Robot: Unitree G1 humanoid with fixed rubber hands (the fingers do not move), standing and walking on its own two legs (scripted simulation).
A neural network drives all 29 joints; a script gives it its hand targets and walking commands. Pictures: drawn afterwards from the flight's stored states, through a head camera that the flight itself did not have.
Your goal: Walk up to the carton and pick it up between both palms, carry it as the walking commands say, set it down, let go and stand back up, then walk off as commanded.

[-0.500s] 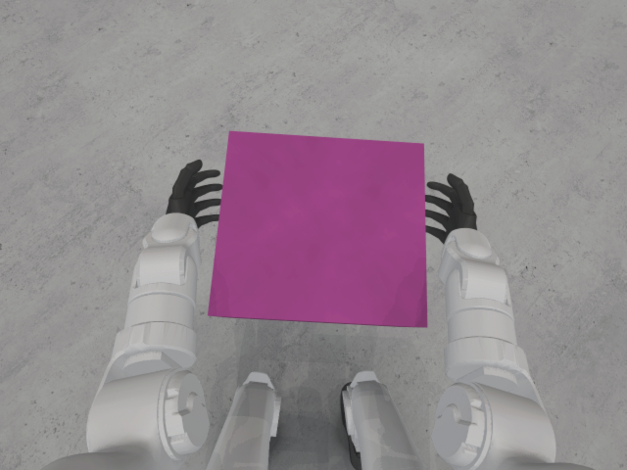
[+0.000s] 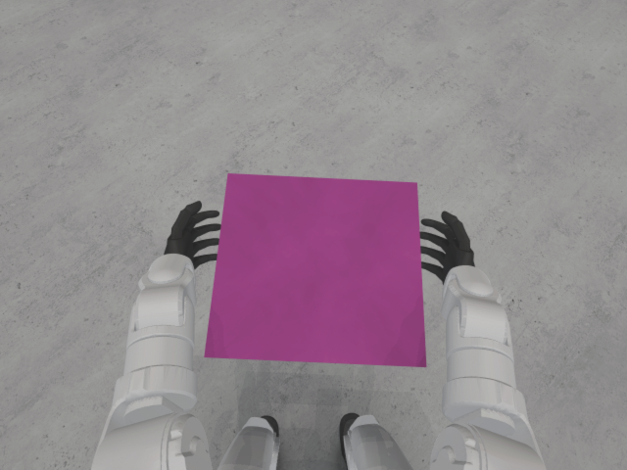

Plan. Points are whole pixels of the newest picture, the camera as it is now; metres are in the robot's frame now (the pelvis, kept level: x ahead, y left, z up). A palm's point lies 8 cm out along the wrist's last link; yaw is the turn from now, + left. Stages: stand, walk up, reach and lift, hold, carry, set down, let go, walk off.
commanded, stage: reach and lift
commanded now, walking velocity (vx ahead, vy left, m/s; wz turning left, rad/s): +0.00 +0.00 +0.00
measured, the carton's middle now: (317, 274) +0.38 -0.01 -0.12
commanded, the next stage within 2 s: none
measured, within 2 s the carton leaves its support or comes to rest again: neither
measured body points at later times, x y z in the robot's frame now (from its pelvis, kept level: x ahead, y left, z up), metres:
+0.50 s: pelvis +0.02 +0.00 +0.04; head +0.08 +0.00 +0.49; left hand +0.36 +0.17 +0.03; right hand +0.34 -0.19 +0.03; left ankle +0.03 +0.13 -0.70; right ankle +0.04 -0.13 -0.70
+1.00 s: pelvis +0.04 +0.00 +0.05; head -0.01 +0.00 +0.50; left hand +0.35 +0.17 +0.09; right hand +0.33 -0.19 +0.09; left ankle +0.03 +0.13 -0.70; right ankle +0.04 -0.13 -0.70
